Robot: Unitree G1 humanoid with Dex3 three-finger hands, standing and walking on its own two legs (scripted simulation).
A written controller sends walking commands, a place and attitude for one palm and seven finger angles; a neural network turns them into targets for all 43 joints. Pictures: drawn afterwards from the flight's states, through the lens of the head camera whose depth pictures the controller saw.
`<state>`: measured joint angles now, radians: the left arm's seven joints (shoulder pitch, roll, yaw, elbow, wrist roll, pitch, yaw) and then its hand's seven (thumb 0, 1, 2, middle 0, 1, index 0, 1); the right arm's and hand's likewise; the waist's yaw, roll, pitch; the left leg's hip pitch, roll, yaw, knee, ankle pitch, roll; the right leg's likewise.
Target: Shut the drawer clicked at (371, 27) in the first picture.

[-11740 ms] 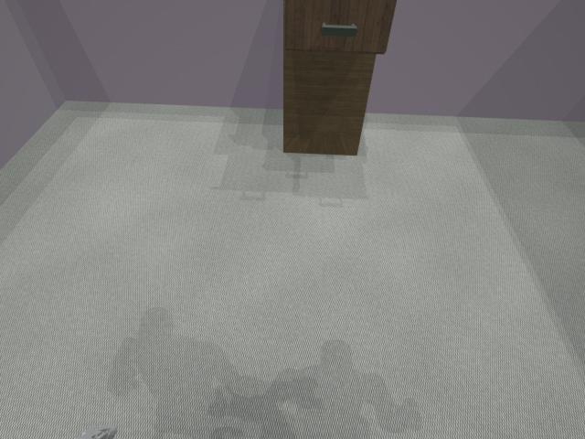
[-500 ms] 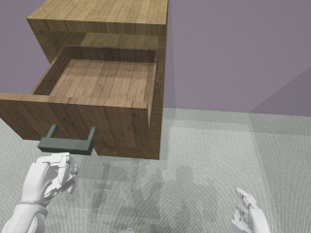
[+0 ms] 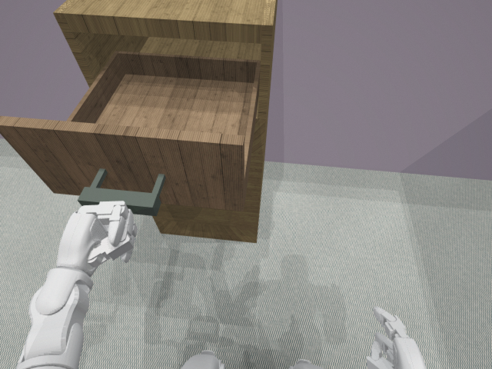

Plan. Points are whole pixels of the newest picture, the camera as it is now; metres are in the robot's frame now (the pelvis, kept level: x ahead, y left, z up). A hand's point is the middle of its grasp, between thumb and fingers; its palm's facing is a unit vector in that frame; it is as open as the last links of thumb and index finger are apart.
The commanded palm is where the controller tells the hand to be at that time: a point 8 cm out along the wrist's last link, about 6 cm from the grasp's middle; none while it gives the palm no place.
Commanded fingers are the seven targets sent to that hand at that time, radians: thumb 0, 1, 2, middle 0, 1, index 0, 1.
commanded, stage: push the drawer shut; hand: left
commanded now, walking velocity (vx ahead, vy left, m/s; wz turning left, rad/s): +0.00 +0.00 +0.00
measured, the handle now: (125, 189) +0.37 +0.23 +0.07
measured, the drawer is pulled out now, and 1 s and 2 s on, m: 0.27 0.15 0.02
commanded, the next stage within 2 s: none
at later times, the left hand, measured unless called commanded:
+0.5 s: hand (142, 194) +0.37 +0.20 +0.07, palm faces -0.05 -1.00 -0.03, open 2.9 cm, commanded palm +0.35 +0.25 +0.07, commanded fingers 0.00 0.90 0.90 -1.40 -1.60 -1.40 -1.60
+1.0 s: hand (148, 173) +0.41 +0.20 +0.07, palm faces -0.04 -1.00 -0.02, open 2.9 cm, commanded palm +0.41 +0.24 +0.07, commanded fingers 0.00 0.90 0.90 -1.40 -1.60 -1.40 -1.60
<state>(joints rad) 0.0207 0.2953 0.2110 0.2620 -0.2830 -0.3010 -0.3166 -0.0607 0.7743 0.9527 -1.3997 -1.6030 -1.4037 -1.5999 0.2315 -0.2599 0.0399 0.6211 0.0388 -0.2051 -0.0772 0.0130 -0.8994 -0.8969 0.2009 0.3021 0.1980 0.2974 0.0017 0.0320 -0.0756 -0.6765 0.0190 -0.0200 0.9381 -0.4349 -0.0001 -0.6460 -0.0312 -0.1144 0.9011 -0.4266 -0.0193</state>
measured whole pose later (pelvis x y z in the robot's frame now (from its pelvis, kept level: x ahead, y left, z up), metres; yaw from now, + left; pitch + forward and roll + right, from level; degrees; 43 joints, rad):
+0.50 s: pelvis +0.00 +0.00 +0.01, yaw -2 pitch +11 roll -1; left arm -0.29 0.33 0.26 0.59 -0.25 -0.33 -0.31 -0.03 0.77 0.91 -1.40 -1.60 -1.40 -1.60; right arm 0.30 -0.27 0.03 0.63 0.03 -0.12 -0.05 0.01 -0.90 -0.90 0.20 0.30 0.20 0.30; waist -0.04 0.02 -0.07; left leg -0.68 0.03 0.01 0.90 -0.42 0.01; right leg -0.66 -0.02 -0.09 0.86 -0.40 -0.01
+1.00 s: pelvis +0.00 +0.01 +0.00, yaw -2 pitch +13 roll -2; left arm -0.52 0.37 0.28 0.85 -0.21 -0.38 -0.30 -0.03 0.73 0.91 -1.40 -1.60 -1.40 -1.60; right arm 0.29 -0.26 0.03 0.65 0.03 -0.06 -0.05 0.01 -0.90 -0.90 0.20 0.30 0.20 0.30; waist -0.06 0.01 -0.07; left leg -0.73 0.03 0.01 0.92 -0.42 0.01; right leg -0.71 -0.02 -0.09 0.87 -0.39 -0.01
